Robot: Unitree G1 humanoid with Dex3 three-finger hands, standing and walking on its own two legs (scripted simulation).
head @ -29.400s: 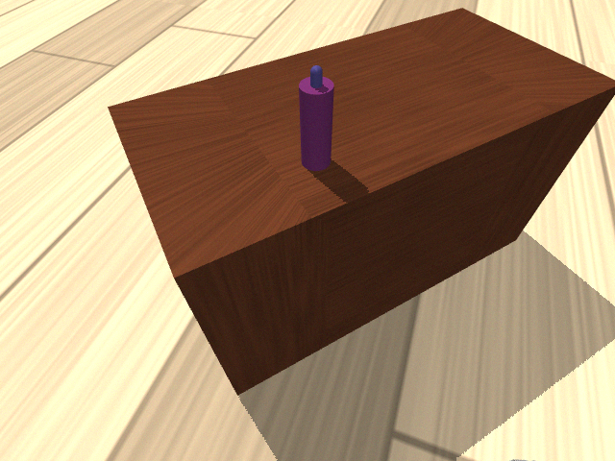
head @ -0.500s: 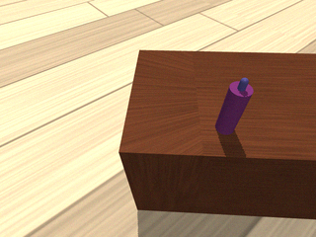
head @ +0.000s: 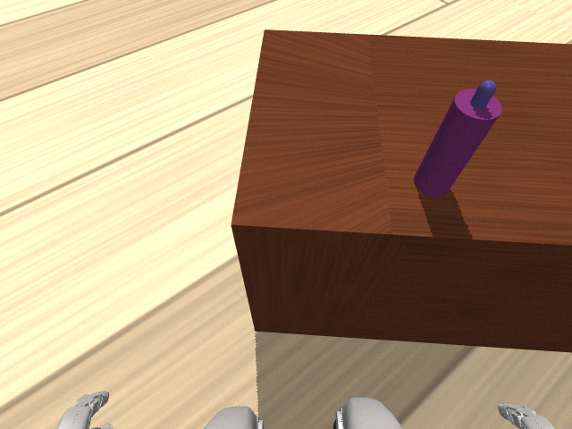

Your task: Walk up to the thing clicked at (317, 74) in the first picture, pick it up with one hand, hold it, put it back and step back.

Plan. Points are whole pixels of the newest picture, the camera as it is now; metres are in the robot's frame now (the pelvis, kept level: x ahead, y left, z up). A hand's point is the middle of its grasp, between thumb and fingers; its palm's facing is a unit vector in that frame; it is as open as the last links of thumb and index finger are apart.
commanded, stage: step back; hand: right
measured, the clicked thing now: (456, 140) +0.50 -0.27 +0.06
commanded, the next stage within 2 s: none
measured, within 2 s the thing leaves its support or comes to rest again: neither
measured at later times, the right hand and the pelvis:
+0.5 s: hand out of the picture +0.02 -0.27 -0.15, palm faces +0.07 +0.93 -0.36, open 7.4 cm; pelvis -0.08 +0.00 +0.00, yaw -5 degrees
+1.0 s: hand out of the picture -0.11 -0.24 -0.12, palm faces -0.05 +0.91 -0.42, open 7.4 cm; pelvis -0.20 +0.02 +0.01, yaw -1 degrees
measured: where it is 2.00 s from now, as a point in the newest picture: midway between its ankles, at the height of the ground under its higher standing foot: outside the picture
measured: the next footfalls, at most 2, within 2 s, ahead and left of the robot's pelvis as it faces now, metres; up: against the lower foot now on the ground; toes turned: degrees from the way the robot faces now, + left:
right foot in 0.44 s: -0.05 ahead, -0.11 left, +0.00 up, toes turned -2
left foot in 0.82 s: -0.12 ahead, +0.14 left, +0.00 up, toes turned -3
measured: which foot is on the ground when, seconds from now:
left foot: down 0.00-0.48, up 0.50-0.80, down 0.82-1.00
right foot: down 0.00-0.02, up 0.04-0.42, down 0.44-0.86, up 0.88-1.00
